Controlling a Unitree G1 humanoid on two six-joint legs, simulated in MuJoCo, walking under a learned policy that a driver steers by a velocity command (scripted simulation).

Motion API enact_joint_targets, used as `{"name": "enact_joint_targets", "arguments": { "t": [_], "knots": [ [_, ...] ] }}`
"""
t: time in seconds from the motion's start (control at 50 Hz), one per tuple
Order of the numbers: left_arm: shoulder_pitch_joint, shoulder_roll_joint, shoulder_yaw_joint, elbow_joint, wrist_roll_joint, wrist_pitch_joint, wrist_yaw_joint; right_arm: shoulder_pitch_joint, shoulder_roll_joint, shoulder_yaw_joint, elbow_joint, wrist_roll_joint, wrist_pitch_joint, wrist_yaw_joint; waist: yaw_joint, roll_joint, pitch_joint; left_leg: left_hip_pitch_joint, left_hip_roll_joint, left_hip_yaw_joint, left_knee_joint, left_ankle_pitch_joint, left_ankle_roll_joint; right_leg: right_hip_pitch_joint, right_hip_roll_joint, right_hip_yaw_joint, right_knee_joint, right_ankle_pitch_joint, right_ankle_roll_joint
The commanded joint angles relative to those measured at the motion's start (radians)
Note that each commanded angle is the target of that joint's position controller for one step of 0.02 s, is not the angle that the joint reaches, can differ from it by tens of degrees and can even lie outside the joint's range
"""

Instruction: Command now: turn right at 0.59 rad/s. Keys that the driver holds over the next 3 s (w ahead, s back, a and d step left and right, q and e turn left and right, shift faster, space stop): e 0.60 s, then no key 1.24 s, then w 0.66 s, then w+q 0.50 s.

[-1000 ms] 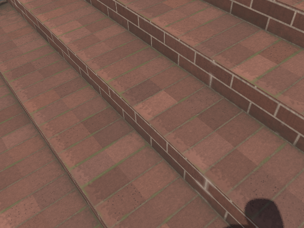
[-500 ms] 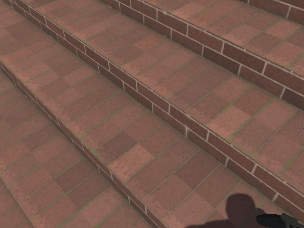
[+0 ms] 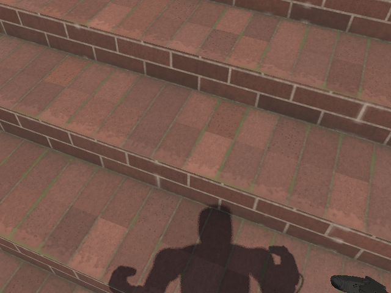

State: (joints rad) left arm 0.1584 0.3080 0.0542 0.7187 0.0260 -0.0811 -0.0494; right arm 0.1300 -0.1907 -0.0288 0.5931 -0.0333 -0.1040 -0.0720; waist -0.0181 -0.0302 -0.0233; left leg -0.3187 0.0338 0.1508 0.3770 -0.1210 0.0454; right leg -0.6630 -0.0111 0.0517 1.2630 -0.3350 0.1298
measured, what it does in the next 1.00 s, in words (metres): steps on the spot, turning right: right foot, then left foot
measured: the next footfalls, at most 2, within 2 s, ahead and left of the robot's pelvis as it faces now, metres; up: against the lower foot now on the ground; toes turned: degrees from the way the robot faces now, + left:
right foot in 0.22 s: +0.05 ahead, -0.14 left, +0.00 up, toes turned -10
left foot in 0.72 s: +0.14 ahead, +0.07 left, +0.00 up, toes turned -23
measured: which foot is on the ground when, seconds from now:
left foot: down 0.00-0.24, up 0.26-0.70, down 0.72-1.00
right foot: up 0.00-0.20, down 0.22-0.74, up 0.76-1.00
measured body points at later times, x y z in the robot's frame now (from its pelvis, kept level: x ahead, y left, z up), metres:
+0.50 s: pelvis +0.03 -0.05 +0.00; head +0.06 -0.07 +0.45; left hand +0.22 +0.17 -0.09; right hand +0.18 -0.35 -0.06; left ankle +0.07 +0.09 -0.65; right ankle +0.01 -0.14 -0.74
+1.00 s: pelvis +0.08 +0.01 -0.02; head +0.11 +0.01 +0.43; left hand +0.32 +0.18 -0.13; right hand +0.18 -0.23 -0.11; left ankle +0.11 +0.09 -0.74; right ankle -0.01 -0.12 -0.73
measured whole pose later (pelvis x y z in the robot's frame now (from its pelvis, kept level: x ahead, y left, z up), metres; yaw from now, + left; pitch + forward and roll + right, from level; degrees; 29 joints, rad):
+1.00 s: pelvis +0.08 +0.01 -0.02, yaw -27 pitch +3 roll +0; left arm 0.20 0.25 0.06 0.72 -0.01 -0.06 -0.02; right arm 0.12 -0.11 0.06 0.64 0.02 -0.07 0.11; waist 0.03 -0.03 -0.01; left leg -0.35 -0.02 0.09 0.63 -0.34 0.06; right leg -0.40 -0.03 0.07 0.78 -0.37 0.18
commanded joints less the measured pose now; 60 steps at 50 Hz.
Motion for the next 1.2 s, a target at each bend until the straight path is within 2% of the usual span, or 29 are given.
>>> {"name": "enact_joint_targets", "arguments": {
  "t": [0.02,0.14,0.2,0.22,0.24,0.26,0.28,0.3,0.34,0.4,0.48,0.66,0.7,0.72,0.74,0.76,0.78,0.8,0.82,0.88,0.94,0.96,0.98,1.0,1.02,1.06,1.08,1.14,1.2],
  "knots": [
    [0.001,0.041,-0.001,-0.078,0.012,-0.011,-0.011,-0.051,-0.166,-0.053,-0.084,-0.013,-0.018,0.008,0.006,0.13,-0.078,0.205,0.273,-0.212,-0.15,0.001,0.221,-0.066,-0.033,0.002,-0.09,0.028,-0.014],
    [0.026,0.033,-0.008,-0.106,0.015,0.007,-0.035,-0.1,-0.201,-0.075,-0.056,-0.019,-0.047,0.017,0.008,0.15,-0.076,0.197,0.304,-0.145,-0.111,-0.051,0.203,0.129,-0.057,-0.047,-0.417,-0.063,-0.108],
    [0.091,0.057,0.016,-0.092,-0.026,-0.017,-0.05,-0.152,-0.198,-0.071,-0.023,-0.008,-0.031,0.013,0.044,0.126,-0.083,0.147,0.297,-0.092,-0.032,-0.062,0.15,0.334,0.002,-0.106,-0.747,0.163,-0.194],
    [0.109,0.074,0.03,-0.087,-0.03,-0.032,-0.047,-0.1,-0.162,-0.058,0.006,-0.003,-0.022,0.015,0.039,0.091,-0.099,0.13,0.274,-0.059,0.032,-0.083,0.096,0.42,0.016,-0.093,-0.846,0.303,-0.246],
    [0.128,0.129,0.05,-0.091,-0.016,-0.047,-0.029,-0.044,-0.084,-0.039,0.007,-0.005,-0.016,0.013,0.01,-0.048,-0.137,0.035,0.171,0.055,0.215,-0.199,-0.011,0.563,-0.095,0.07,-0.873,0.613,-0.364],
    [0.138,0.233,0.07,-0.111,-0.044,-0.057,-0.006,-0.077,-0.055,-0.018,-0.091,0.004,-0.031,-0.004,0.023,-0.229,-0.196,-0.242,-0.01,0.062,0.403,-0.459,-0.124,0.739,-0.308,0.464,-0.907,0.705,-0.602],
    [0.205,0.199,0.075,-0.087,-0.003,-0.079,0.006,-0.181,-0.097,-0.021,-0.098,0.009,-0.033,0.004,0.113,-0.148,-0.135,-0.399,-0.034,-0.1,0.54,-0.529,-0.151,0.772,-0.308,0.492,-0.933,0.53,-0.563],
    [0.186,0.175,0.071,-0.058,0.02,-0.084,0.008,-0.237,-0.099,-0.022,-0.105,0.011,-0.017,0.006,0.115,-0.137,-0.099,-0.477,-0.017,-0.166,0.691,-0.488,-0.144,0.754,-0.256,0.397,-0.905,0.455,-0.47],
    [0.092,0.085,0.037,-0.102,-0.007,-0.061,0.008,-0.187,-0.169,-0.056,-0.076,0.0,-0.007,-0.008,0.056,-0.093,-0.1,-0.456,-0.011,-0.219,0.896,-0.438,-0.132,0.628,-0.244,0.329,-0.887,0.551,-0.441],
    [0.011,0.055,0.017,-0.162,-0.004,-0.032,0.024,-0.113,-0.169,-0.055,-0.073,0.0,-0.013,-0.012,-0.011,-0.049,-0.09,-0.363,-0.029,-0.219,0.912,-0.294,-0.146,0.454,-0.217,0.311,-0.909,0.506,-0.44],
    [0.069,0.059,0.01,-0.169,0.001,-0.031,0.032,-0.077,-0.135,-0.035,-0.053,0.001,0.019,0.017,0.021,-0.073,-0.079,-0.382,-0.042,-0.191,0.738,-0.21,-0.178,0.471,-0.181,0.34,-0.901,0.341,-0.413],
    [0.038,0.08,0.011,-0.176,-0.003,-0.03,0.027,-0.067,-0.11,0.005,-0.072,0.011,0.024,0.052,0.071,-0.091,-0.116,-0.261,-0.03,-0.165,0.436,-0.297,-0.121,0.486,-0.186,0.449,-0.755,0.542,-0.411],
    [-0.034,0.084,0.004,-0.15,-0.015,-0.003,0.021,-0.021,-0.084,0.011,-0.061,0.034,0.016,0.086,0.015,-0.067,-0.098,-0.039,-0.064,-0.093,0.153,-0.055,-0.08,0.366,-0.132,0.41,-0.766,0.475,-0.385],
    [0.0,0.072,0.0,-0.113,-0.005,0.01,0.015,-0.041,-0.082,0.012,-0.07,0.038,0.012,0.097,0.022,-0.079,-0.093,0.068,-0.062,-0.094,0.108,0.052,-0.053,0.311,-0.107,0.4,-0.779,0.398,-0.354],
    [0.057,0.042,-0.006,-0.077,-0.007,0.018,0.014,-0.022,-0.101,0.003,-0.079,0.028,0.003,0.099,0.018,-0.041,-0.131,0.184,0.001,-0.151,0.079,0.157,0.007,0.271,-0.063,0.369,-0.728,0.263,-0.286],
    [0.143,-0.04,-0.024,-0.096,-0.009,0.018,0.015,0.012,-0.206,-0.013,-0.079,0.021,-0.011,0.093,0.075,0.207,-0.213,0.374,0.237,-0.45,0.058,0.602,0.257,0.122,0.098,0.184,-0.536,-0.039,-0.117],
    [0.116,0.002,-0.007,-0.091,-0.005,0.019,0.013,-0.029,-0.141,0.003,-0.083,0.014,-0.004,0.112,0.073,0.15,-0.228,0.352,0.329,-0.629,0.057,0.445,0.317,0.055,0.062,0.169,-0.479,-0.19,-0.017],
    [0.023,0.03,0.008,-0.102,-0.023,0.031,0.028,-0.024,-0.13,0.001,-0.071,0.035,-0.002,0.123,0.035,0.098,-0.159,0.283,0.296,-0.578,0.046,0.273,0.272,0.047,0.038,0.13,-0.382,-0.18,0.015],
    [0.008,0.038,0.016,-0.1,-0.03,0.037,0.045,-0.052,-0.1,0.013,-0.072,0.046,-0.008,0.138,0.038,0.142,-0.118,0.202,0.255,-0.528,0.029,0.148,0.206,0.045,0.033,0.107,-0.266,-0.212,0.043],
    [0.055,0.04,0.031,-0.08,-0.009,0.02,0.084,-0.112,-0.053,0.035,-0.097,0.028,-0.011,0.146,0.069,0.122,-0.096,0.071,0.235,-0.416,0.05,0.292,0.183,0.076,0.036,0.113,-0.009,-0.2,0.06],
    [0.098,-0.038,0.011,-0.045,-0.018,0.007,0.057,-0.139,-0.002,0.067,-0.077,0.038,0.002,0.159,0.1,0.07,-0.079,0.071,0.135,-0.244,0.107,0.24,0.115,0.142,-0.015,0.015,-0.291,-0.153,0.066],
    [0.084,-0.084,-0.006,-0.036,-0.027,0.012,0.033,-0.111,0.007,0.074,-0.048,0.058,0.013,0.171,0.084,0.052,-0.059,0.112,0.098,-0.23,0.134,0.148,0.07,0.174,-0.031,-0.023,-0.538,-0.148,0.069],
    [0.096,-0.114,-0.018,-0.017,-0.048,0.021,0.004,-0.062,-0.03,0.061,-0.005,0.085,0.029,0.192,0.088,0.043,-0.038,0.108,0.069,-0.235,0.137,0.043,0.036,0.269,-0.024,-0.046,-0.753,0.017,0.054],
    [0.094,-0.093,-0.02,-0.011,-0.048,0.024,-0.006,0.018,-0.073,0.039,0.043,0.07,0.042,0.215,0.063,0.097,-0.04,0.063,0.098,-0.293,0.122,0.038,0.012,0.368,-0.023,-0.027,-0.719,0.172,0.027],
    [0.096,-0.051,-0.014,-0.031,-0.046,0.019,0.002,0.021,-0.064,0.036,0.063,0.065,0.045,0.226,0.066,0.138,-0.065,0.095,0.144,-0.342,0.108,0.014,-0.019,0.36,-0.04,0.004,-0.724,0.224,-0.009],
    [-0.041,0.012,-0.006,-0.095,-0.047,0.0,0.022,0.074,-0.06,0.031,0.049,0.014,0.018,0.182,-0.024,0.076,-0.072,0.197,0.095,-0.235,0.138,0.156,-0.044,0.216,-0.024,-0.005,-0.689,0.179,-0.142],
    [-0.043,0.003,-0.007,-0.089,-0.045,-0.003,0.036,0.011,-0.086,0.02,0.032,-0.001,0.011,0.166,0.001,0.077,-0.098,0.262,0.096,-0.216,0.173,0.256,-0.037,0.164,-0.043,0.004,-0.709,0.176,-0.16],
    [0.019,-0.042,-0.018,-0.047,-0.041,0.014,0.032,-0.051,-0.024,0.026,0.022,0.035,0.008,0.168,0.041,0.065,-0.096,0.201,0.07,-0.187,0.188,0.227,0.005,0.265,-0.057,0.022,-0.753,0.189,-0.109],
    [0.087,-0.035,-0.011,-0.006,-0.031,0.033,0.017,-0.003,-0.025,0.017,0.042,0.031,0.011,0.179,0.046,0.064,-0.07,0.175,0.05,-0.167,0.18,0.194,0.026,0.292,-0.034,-0.008,-0.77,0.167,-0.106]
  ]
}}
